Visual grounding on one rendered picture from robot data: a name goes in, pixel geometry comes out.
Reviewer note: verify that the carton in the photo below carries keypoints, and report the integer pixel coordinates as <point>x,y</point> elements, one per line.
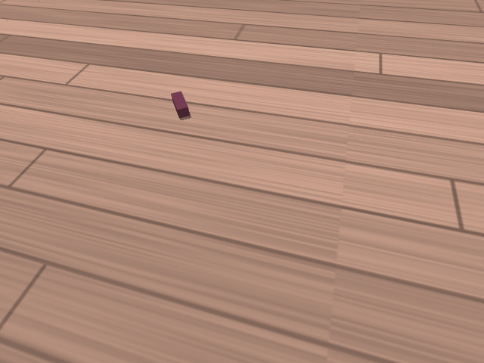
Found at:
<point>180,104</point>

